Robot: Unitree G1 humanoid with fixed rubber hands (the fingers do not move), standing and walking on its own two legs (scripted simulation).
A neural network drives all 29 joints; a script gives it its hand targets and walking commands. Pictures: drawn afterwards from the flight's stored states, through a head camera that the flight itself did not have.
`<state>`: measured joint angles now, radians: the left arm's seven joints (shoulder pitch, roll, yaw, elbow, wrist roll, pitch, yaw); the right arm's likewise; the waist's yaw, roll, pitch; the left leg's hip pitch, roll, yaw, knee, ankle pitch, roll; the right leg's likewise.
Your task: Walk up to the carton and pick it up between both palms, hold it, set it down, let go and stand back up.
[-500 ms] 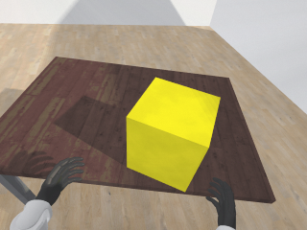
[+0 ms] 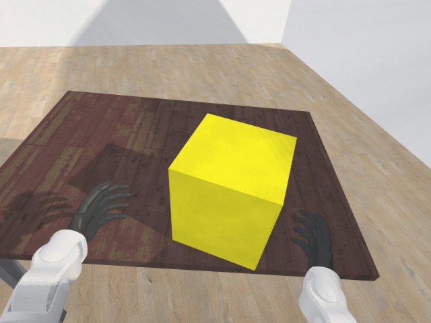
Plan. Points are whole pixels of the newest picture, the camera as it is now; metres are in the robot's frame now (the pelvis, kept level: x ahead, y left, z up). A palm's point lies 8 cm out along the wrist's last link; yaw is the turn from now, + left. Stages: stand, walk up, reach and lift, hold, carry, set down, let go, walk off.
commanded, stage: reach and lift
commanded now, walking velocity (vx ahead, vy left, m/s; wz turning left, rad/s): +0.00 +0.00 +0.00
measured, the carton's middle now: (230, 191) +0.42 -0.05 +0.01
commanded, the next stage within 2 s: none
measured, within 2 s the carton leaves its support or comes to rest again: neither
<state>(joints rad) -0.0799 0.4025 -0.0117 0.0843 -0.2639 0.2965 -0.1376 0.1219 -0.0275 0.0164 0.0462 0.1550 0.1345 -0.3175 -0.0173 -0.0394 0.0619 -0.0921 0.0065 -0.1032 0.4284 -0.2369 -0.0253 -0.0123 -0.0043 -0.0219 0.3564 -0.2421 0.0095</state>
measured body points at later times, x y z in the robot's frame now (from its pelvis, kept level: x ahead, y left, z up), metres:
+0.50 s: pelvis +0.00 +0.00 +0.00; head -0.01 +0.02 +0.45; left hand +0.38 +0.18 +0.13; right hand +0.30 -0.21 +0.11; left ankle +0.01 +0.14 -0.74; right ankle -0.02 -0.13 -0.74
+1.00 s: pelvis +0.00 +0.00 +0.00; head +0.00 +0.02 +0.45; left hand +0.44 +0.17 +0.18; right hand +0.35 -0.22 +0.16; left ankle +0.01 +0.14 -0.74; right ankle -0.02 -0.13 -0.74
